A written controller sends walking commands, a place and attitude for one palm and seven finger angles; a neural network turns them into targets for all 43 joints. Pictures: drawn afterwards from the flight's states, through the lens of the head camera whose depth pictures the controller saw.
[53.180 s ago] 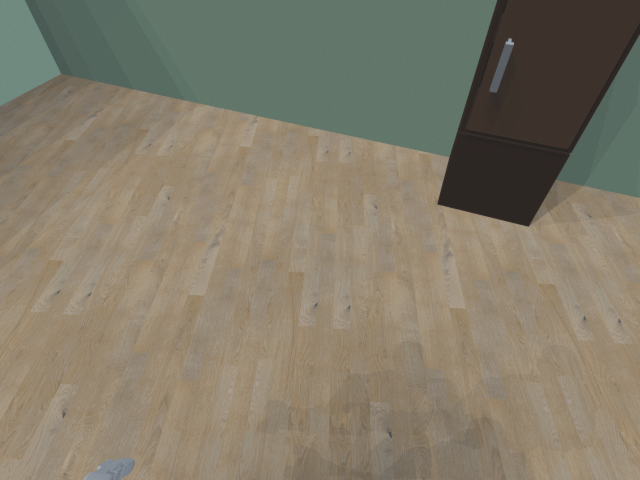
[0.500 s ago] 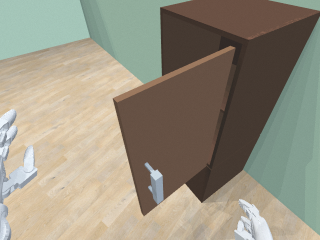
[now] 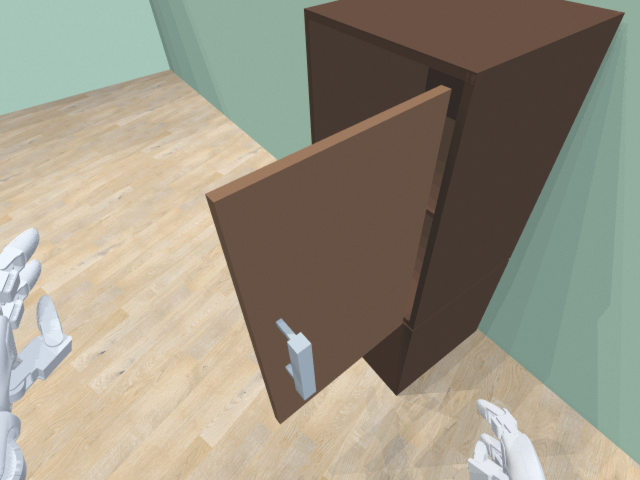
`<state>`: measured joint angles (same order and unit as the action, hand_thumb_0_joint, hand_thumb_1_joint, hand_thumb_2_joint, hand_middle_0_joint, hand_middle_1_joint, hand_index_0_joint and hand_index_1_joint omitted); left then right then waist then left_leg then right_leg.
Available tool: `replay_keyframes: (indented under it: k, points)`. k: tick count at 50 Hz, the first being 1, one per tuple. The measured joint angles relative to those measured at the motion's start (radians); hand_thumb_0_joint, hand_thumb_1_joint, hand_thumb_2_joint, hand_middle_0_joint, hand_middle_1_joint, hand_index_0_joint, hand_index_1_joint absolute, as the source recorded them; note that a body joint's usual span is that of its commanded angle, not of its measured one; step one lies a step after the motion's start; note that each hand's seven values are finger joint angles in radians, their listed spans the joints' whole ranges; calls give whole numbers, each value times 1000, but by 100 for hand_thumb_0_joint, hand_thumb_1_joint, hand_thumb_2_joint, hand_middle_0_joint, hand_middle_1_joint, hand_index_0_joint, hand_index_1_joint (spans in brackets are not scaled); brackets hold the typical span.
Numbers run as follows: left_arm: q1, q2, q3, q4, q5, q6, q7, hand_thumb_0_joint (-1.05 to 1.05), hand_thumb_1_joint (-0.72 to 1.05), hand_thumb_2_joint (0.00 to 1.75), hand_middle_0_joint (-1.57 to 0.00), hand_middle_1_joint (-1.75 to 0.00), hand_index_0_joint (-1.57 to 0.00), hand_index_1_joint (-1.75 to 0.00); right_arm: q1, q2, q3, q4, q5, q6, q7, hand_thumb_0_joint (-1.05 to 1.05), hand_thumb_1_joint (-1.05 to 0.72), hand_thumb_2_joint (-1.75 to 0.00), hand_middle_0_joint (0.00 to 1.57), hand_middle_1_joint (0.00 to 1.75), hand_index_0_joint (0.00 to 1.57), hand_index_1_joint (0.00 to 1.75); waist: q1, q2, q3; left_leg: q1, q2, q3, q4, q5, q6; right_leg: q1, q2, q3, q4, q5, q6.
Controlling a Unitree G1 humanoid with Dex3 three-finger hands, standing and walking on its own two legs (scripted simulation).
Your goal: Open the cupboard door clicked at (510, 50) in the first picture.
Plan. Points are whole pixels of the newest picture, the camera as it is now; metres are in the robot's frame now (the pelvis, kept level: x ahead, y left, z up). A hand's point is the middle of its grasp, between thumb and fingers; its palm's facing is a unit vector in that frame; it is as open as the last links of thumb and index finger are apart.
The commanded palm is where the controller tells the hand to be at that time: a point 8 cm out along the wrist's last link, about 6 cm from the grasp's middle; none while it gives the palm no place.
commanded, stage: step back with the hand held close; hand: left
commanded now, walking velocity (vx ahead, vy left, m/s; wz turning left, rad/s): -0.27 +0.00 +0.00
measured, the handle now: (294, 359) +0.32 +0.09 -0.08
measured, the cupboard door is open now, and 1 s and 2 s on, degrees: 93 93 93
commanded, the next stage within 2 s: stop stepping back and stand still in 1.30 s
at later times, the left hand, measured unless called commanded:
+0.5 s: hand (14, 404) +0.14 +0.29 +0.14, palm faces +0.38 -0.77 -0.51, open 7.4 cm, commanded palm +0.08 +0.33 +0.17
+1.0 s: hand out of the picture +0.04 +0.32 +0.15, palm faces +0.47 -0.75 -0.46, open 7.4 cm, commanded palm -0.04 +0.35 +0.17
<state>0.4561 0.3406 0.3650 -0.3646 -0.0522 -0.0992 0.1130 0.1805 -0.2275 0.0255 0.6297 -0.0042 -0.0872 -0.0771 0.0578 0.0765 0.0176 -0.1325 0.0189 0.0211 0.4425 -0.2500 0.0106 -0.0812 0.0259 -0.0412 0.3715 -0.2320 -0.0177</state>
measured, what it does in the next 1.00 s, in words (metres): walks backwards: left foot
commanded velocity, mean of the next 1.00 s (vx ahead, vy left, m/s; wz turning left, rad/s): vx -0.31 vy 0.00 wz -0.03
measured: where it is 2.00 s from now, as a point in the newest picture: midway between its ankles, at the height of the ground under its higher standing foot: outside the picture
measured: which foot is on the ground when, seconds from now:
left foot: down 0.00-0.82, up 0.84-0.92, down 0.94-1.00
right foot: down 0.00-0.96, up 0.98-1.00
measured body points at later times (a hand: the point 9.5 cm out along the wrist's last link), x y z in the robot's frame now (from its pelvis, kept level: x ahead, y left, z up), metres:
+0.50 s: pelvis -0.07 +0.03 -0.01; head -0.05 +0.03 +0.44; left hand +0.11 +0.33 +0.17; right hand +0.11 -0.22 -0.08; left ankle +0.00 +0.11 -0.74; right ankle -0.01 -0.11 -0.74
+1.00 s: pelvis -0.16 +0.04 -0.01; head -0.12 +0.06 +0.44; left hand +0.01 +0.36 +0.17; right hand +0.06 -0.18 -0.08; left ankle -0.11 +0.12 -0.74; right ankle -0.12 -0.10 -0.74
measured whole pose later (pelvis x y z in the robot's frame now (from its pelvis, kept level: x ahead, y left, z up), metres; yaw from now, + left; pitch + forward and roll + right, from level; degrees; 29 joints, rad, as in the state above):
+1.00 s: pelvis -0.16 +0.04 -0.01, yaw +4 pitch +1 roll -1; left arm 0.47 0.42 0.41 -0.50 -0.01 -0.20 0.15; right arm 0.12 -0.19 -0.01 0.62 0.00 -0.08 -0.08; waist 0.04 -0.03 0.06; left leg -0.36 -0.02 0.06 0.52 -0.19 0.07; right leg -0.33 0.04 0.09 0.56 -0.24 0.03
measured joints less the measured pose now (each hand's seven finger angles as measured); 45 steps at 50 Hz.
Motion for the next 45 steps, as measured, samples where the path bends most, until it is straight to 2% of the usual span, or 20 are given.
replay_keyframes:
  k: [3, 9, 17, 26, 30, 33, 36, 39, 40, 43, 45]
  points:
    - [11, 9, 15, -2, 9, -17, 2, 1, 89, 90, -20, -30, -21, -30, -17, -5, -5, -16, -3, 23, 1, 1, -90, -90, 20, 30, 21, 30, -18, -5, 6, -37, 6, 4, 7, 5, 0, -33, 5, 4, -6, 16, 0]
    - [70, 36, 3, -72, 13, -26, 1, 1, 89, 90, -21, -30, -21, -30, -28, -19, -30, -54, -1, 64, -5, 1, -90, -90, 20, 30, 21, 30, -44, -26, 24, -82, -5, 26, 1, 27, 9, -99, -7, 25, 20, 28, 11]
    - [116, 104, 57, -128, 6, -51, 15, 1, 88, 90, -21, -30, -22, -30, -24, -6, -46, -77, 10, 101, -11, 1, -90, -90, 20, 30, 20, 30, -59, -52, 22, -132, -14, 41, 29, 44, 23, -158, -18, 38, 59, 44, 24]
    - [113, 65, 45, -106, 31, -66, 31, 1, 88, 90, -21, -30, -21, -30, 0, 0, -28, -84, 10, 79, -11, 1, -90, -90, 20, 30, 20, 30, -53, -56, 27, -205, -17, 33, 84, 69, 47, -210, -22, 30, 79, 84, 40]
    - [88, 59, 45, -119, 57, -80, 33, 1, 88, 90, -21, -30, -21, -30, 22, 5, -24, -84, 3, 56, -14, 1, -90, -90, 20, 30, 20, 30, -53, -62, 46, -246, -23, 11, 125, 55, 59, -239, -4, 44, 124, 41, 45]
    - [58, 74, 60, -144, 69, -93, 34, 1, 88, 90, -21, -30, -21, -30, 45, 14, -24, -79, -1, 33, -13, 1, -90, -90, 20, 30, 21, 30, -65, -68, 55, -274, -27, -1, 140, 85, 62, -234, 16, 59, 215, 17, 41]
    - [52, 85, 94, -170, 70, -118, 34, 1, 88, 90, -21, -30, -22, -30, 51, 21, -25, -65, -5, 14, -5, 1, -90, -90, 20, 30, 21, 30, -60, -61, 44, -315, -17, 5, 158, 98, 62, -212, 35, 70, 279, -69, 33]
    - [68, 88, 133, -179, 54, -142, 37, 1, 88, 90, -21, -30, -21, -30, 29, 25, -28, -55, -8, -2, 6, 1, -90, -90, 20, 30, 21, 30, -44, -53, 36, -363, -3, 28, 166, 110, 53, -188, 43, 88, 241, -142, 13]
    - [71, 78, 134, -175, 45, -147, 38, 1, 88, 90, -21, -30, -21, -30, 12, 23, -31, -47, -7, -5, 10, 1, -90, -90, 20, 30, 21, 30, -37, -42, 45, -370, 3, 28, 166, 102, 46, -196, 48, 89, 233, -128, 12]
    - [87, 51, 96, -156, 31, -149, 43, 1, 88, 90, -21, -30, -21, -30, -22, 21, -38, -14, -2, -6, 21, 1, -90, -90, 20, 30, 21, 30, -15, -36, 51, -368, -4, 22, 202, 20, 1, -201, 45, 106, 198, -62, 21]
    - [97, 44, 65, -146, 35, -137, 41, 1, 88, 90, -20, -30, -21, -30, -23, 26, -39, 1, -2, 2, 20, 1, -90, -90, 20, 30, 21, 30, -8, -53, 26, -327, -18, 20, 231, -12, -14, -204, 34, 125, 172, -42, 29]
